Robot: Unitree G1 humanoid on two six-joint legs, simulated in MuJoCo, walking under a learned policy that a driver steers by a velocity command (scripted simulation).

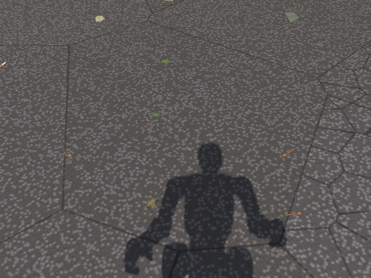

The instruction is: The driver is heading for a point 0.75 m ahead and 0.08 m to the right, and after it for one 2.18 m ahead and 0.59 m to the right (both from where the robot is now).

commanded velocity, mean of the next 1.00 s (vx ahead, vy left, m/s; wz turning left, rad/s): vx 0.45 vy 0.00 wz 0.02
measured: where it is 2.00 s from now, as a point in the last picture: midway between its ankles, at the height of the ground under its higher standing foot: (209, 211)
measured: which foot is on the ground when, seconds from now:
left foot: up 0.00-0.08, down 0.10-0.56, up 0.58-1.00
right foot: down 0.00-0.10, up 0.12-0.52, down 0.54-1.00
